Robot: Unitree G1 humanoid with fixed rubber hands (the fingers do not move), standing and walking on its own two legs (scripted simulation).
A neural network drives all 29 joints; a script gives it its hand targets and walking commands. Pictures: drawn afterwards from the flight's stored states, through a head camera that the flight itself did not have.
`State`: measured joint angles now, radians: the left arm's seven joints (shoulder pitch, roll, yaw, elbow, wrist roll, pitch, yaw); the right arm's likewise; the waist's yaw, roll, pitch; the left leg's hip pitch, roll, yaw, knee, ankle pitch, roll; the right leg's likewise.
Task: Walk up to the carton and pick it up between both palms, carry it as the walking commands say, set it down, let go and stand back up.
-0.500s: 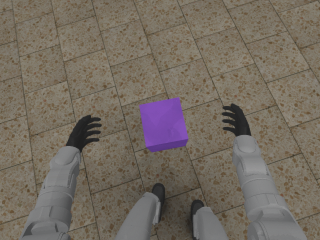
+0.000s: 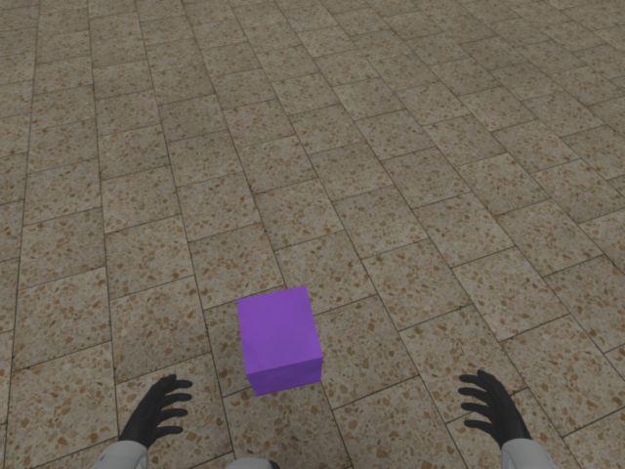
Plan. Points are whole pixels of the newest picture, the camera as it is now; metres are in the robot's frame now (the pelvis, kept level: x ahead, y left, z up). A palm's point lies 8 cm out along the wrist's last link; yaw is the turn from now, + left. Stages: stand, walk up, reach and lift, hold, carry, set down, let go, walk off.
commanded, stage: let go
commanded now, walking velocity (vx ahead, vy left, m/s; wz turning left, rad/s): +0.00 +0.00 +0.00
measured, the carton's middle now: (280, 342) +0.48 +0.12 -0.65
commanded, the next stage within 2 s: stand in 0.40 s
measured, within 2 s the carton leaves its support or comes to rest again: neither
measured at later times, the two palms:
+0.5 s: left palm (102, 423) +0.17 +0.29 -0.08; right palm (498, 443) +0.17 -0.22 -0.08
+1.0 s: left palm (95, 430) +0.16 +0.31 -0.10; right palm out of the picture +0.13 -0.25 -0.09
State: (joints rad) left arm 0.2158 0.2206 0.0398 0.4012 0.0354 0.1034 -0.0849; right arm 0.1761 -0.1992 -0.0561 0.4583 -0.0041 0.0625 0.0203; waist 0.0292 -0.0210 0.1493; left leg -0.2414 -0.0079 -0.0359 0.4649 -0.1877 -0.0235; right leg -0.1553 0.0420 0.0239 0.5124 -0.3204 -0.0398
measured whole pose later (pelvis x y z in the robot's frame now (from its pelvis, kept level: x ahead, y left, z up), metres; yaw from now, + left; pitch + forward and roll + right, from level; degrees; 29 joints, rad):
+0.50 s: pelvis +0.03 +0.03 -0.01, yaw -1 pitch -1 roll +1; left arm 0.25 0.28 0.03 0.50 0.03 0.12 0.01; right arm 0.21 -0.24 -0.02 0.64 -0.04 0.06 0.02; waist 0.02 -0.04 0.00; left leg -0.25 -0.04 -0.01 0.55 -0.27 0.02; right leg -0.15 0.01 0.05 0.56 -0.38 0.00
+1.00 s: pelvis +0.04 +0.03 +0.00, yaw -2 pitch +0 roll +0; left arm 0.23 0.33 0.02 0.77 0.03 0.00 0.02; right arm 0.20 -0.29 -0.04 0.87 -0.03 0.00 -0.01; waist -0.01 -0.04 -0.06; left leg -0.23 -0.02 0.01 0.50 -0.26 0.02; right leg -0.12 0.02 0.07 0.46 -0.34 0.00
